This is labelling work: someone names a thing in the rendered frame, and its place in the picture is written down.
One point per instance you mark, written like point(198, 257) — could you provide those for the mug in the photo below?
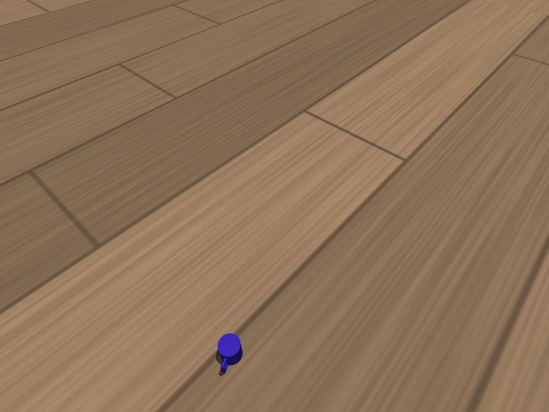
point(230, 350)

